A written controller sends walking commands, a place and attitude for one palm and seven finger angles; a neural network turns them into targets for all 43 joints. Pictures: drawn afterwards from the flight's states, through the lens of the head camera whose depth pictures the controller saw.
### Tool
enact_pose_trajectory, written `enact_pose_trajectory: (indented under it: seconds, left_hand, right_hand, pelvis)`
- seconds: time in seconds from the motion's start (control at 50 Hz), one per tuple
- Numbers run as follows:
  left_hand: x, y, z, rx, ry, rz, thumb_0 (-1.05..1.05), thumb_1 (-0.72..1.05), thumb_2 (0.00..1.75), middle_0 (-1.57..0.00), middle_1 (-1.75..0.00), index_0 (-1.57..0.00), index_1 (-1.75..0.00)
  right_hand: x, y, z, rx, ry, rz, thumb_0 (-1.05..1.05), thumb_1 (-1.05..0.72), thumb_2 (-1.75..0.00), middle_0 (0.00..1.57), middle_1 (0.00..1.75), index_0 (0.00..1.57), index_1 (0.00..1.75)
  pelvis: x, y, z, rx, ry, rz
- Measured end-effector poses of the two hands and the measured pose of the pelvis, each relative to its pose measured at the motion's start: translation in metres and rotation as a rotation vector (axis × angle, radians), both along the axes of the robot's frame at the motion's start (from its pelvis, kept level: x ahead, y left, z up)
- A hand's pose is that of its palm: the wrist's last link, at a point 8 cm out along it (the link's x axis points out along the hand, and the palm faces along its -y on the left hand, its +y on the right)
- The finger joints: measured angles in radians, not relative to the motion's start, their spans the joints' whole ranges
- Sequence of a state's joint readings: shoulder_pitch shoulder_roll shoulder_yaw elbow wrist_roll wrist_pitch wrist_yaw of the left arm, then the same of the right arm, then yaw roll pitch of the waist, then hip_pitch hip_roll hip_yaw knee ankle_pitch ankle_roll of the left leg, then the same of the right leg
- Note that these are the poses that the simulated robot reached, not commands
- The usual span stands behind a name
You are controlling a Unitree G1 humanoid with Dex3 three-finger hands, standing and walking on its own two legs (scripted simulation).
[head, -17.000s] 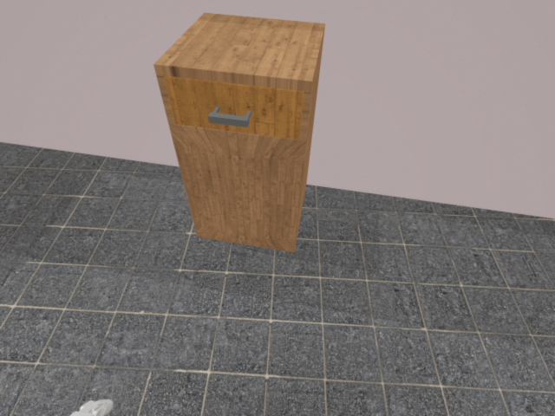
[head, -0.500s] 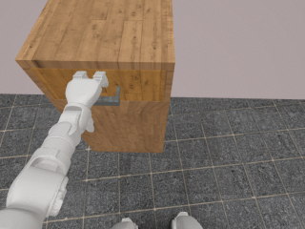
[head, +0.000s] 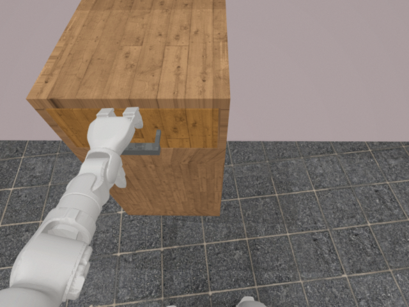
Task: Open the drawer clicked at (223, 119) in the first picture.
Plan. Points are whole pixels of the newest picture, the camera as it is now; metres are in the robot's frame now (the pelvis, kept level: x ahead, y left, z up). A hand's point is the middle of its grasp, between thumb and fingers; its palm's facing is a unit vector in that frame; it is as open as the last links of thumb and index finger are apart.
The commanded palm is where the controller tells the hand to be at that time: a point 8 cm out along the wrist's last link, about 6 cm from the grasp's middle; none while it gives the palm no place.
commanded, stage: re-aim the fingers above the handle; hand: left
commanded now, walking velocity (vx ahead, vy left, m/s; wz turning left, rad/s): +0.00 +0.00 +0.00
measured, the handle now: (137, 141) +0.50 +0.17 -0.05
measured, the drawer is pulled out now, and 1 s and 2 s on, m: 0.00 0.00 0.00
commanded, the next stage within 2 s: lower the fingers behind the handle in 1.66 s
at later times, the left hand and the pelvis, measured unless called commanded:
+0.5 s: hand (127, 146) +0.45 +0.17 +0.01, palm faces -0.08 -0.05 -1.00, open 13.7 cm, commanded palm +0.43 +0.18 +0.06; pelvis +0.00 +0.00 +0.00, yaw +0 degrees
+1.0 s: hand (128, 158) +0.41 +0.16 +0.02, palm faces +0.02 -0.05 -1.00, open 13.8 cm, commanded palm +0.39 +0.18 +0.07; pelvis +0.00 +0.00 +0.01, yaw +1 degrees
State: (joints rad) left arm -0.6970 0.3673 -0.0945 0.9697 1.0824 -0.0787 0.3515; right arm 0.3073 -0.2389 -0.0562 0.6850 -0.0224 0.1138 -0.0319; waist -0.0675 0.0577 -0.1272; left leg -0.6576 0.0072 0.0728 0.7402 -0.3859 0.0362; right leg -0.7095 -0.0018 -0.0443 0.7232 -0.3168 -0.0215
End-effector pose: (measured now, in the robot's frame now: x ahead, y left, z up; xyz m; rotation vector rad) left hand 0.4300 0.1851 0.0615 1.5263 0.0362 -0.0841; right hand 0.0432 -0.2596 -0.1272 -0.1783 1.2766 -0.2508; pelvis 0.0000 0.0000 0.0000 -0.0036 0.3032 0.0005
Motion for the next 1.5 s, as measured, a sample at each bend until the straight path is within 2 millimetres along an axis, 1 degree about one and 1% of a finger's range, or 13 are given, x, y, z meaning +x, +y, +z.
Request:
enact_pose_trajectory:
  seconds: [0.14, 0.36, 0.52, 0.68, 0.78, 0.9, 1.0, 1.08, 1.18, 1.28, 1.34, 1.4, 1.5]
  left_hand:
    - [-0.008, -0.003, -0.005, -0.004, -0.053, -0.033, 0.00, -0.49, 0.30, -0.32, -1.20, -0.32, -1.20]
    - [0.011, -0.013, 0.008, 0.015, -0.067, 0.031, 0.00, -0.49, 0.30, -0.33, -1.21, -0.35, -1.22]
    - [-0.001, -0.015, 0.001, -0.008, 0.009, 0.003, 0.00, -0.49, 0.30, -0.32, -1.21, -0.34, -1.21]
    - [-0.009, -0.004, 0.003, -0.014, -0.073, -0.020, 0.00, -0.49, 0.30, -0.32, -1.20, -0.33, -1.20]
    - [-0.027, 0.002, 0.002, -0.006, -0.072, 0.030, 0.00, -0.48, 0.30, -0.32, -1.20, -0.32, -1.20]
    - [-0.046, -0.013, -0.006, -0.018, -0.030, -0.005, 0.00, -0.49, 0.30, -0.32, -1.20, -0.32, -1.20]
    - [-0.041, -0.022, 0.008, -0.014, -0.099, -0.051, 0.00, -0.49, 0.30, -0.32, -1.20, -0.33, -1.20]
    - [-0.031, -0.014, 0.021, 0.022, -0.136, 0.006, 0.00, -0.49, 0.30, -0.32, -1.20, -0.33, -1.20]
    - [-0.027, -0.003, 0.013, 0.058, -0.032, 0.092, 0.00, -0.49, 0.30, -0.32, -1.20, -0.32, -1.20]
    - [-0.033, -0.018, -0.004, -0.012, 0.062, 0.007, 0.00, -0.48, 0.30, -0.32, -1.20, -0.32, -1.20]
    - [-0.038, -0.034, -0.003, -0.055, 0.019, -0.096, 0.00, -0.48, 0.30, -0.32, -1.20, -0.32, -1.20]
    - [-0.037, -0.039, 0.004, -0.065, -0.085, -0.136, 0.00, -0.49, 0.30, -0.32, -1.20, -0.33, -1.20]
    - [-0.027, -0.016, 0.013, 0.027, -0.195, 0.002, 0.01, -0.49, 0.30, -0.32, -1.20, -0.32, -1.20]
  right_hand:
    - [0.007, -0.008, -0.001, -0.021, 0.010, 0.028, 0.01, -0.91, -0.90, 0.20, 0.30, 0.20, 0.30]
    - [0.002, 0.001, -0.003, 0.012, 0.016, -0.001, 0.00, -0.91, -0.90, 0.20, 0.30, 0.20, 0.30]
    - [-0.003, 0.006, 0.001, 0.025, 0.013, -0.017, 0.01, -0.91, -0.89, 0.20, 0.30, 0.20, 0.30]
    - [-0.001, -0.001, 0.001, 0.000, 0.015, 0.001, 0.01, -0.91, -0.90, 0.20, 0.30, 0.20, 0.30]
    - [0.010, 0.000, 0.000, 0.023, -0.008, 0.003, 0.01, -0.91, -0.90, 0.20, 0.30, 0.20, 0.30]
    - [0.033, 0.005, 0.005, 0.030, -0.064, 0.038, 0.01, -0.91, -0.90, 0.20, 0.30, 0.20, 0.30]
    - [0.050, 0.008, 0.009, 0.016, -0.122, 0.061, 0.01, -0.91, -0.90, 0.20, 0.30, 0.20, 0.30]
    - [0.055, 0.009, 0.008, 0.027, -0.143, 0.065, 0.01, -0.91, -0.90, 0.20, 0.30, 0.20, 0.30]
    - [0.049, 0.010, 0.006, 0.046, -0.128, 0.059, 0.01, -0.91, -0.90, 0.20, 0.30, 0.20, 0.30]
    - [0.037, 0.004, 0.007, 0.021, -0.093, 0.050, 0.01, -0.91, -0.89, 0.20, 0.30, 0.20, 0.30]
    - [0.030, -0.001, 0.006, 0.001, -0.073, 0.044, 0.01, -0.91, -0.90, 0.20, 0.30, 0.20, 0.30]
    - [0.024, -0.005, 0.002, -0.006, -0.053, 0.039, 0.01, -0.91, -0.90, 0.20, 0.30, 0.20, 0.30]
    - [0.019, -0.005, -0.006, 0.019, -0.032, 0.032, 0.01, -0.91, -0.90, 0.20, 0.30, 0.20, 0.30]
  pelvis:
    - [0.000, 0.001, -0.003, -0.005, 0.006, 0.020]
    - [0.002, 0.003, -0.001, -0.004, 0.006, 0.006]
    - [0.004, 0.002, 0.004, 0.000, -0.021, -0.004]
    - [0.001, 0.002, 0.001, 0.000, -0.011, -0.002]
    - [0.003, 0.004, 0.003, -0.002, -0.023, -0.003]
    - [0.001, 0.003, 0.006, -0.001, -0.063, 0.014]
    - [-0.003, 0.001, 0.006, 0.003, -0.073, 0.016]
    - [-0.004, 0.000, 0.005, 0.007, -0.068, 0.010]
    - [-0.004, -0.002, 0.007, 0.009, -0.063, 0.007]
    - [-0.001, -0.003, 0.007, 0.009, -0.061, 0.013]
    - [0.001, -0.004, 0.005, 0.008, -0.058, 0.014]
    - [0.001, -0.004, 0.002, 0.009, -0.048, 0.009]
    - [-0.003, -0.006, -0.001, 0.012, -0.033, -0.001]
